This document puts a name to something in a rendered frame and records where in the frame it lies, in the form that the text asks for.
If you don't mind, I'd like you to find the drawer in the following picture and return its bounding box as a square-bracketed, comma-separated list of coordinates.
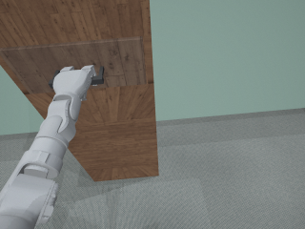
[0, 36, 147, 94]

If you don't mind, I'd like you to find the handle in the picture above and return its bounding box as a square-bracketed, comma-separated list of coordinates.
[48, 66, 105, 89]

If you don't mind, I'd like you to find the robot left upper arm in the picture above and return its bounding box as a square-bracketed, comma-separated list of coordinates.
[0, 173, 59, 229]

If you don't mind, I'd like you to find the cabinet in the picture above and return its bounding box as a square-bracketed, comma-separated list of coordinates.
[0, 0, 159, 182]

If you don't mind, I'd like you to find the left robot forearm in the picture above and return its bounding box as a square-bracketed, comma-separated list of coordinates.
[0, 92, 82, 206]

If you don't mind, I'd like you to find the robot left hand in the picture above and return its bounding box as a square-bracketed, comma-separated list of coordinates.
[52, 65, 97, 101]

